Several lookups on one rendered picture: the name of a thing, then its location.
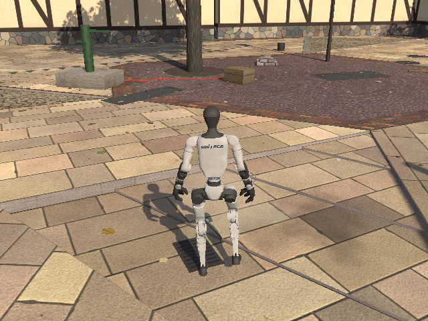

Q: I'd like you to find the robot right upper arm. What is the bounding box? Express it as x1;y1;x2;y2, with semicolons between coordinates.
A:
226;134;245;172

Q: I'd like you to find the right robot hand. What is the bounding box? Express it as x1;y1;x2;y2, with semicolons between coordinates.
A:
239;187;255;203

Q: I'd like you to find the left robot hand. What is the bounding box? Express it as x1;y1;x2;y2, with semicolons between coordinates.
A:
173;186;188;201

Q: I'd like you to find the robot right forearm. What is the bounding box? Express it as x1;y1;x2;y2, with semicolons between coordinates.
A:
239;162;253;190

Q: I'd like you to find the robot head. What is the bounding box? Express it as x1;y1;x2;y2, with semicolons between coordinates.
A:
201;106;224;138

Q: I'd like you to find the left robot foot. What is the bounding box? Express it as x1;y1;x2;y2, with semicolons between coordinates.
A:
199;259;208;276

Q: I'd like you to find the robot left upper arm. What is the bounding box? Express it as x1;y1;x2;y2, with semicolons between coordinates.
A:
181;135;199;173

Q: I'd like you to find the robot left forearm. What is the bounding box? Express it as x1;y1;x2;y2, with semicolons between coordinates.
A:
175;162;187;189

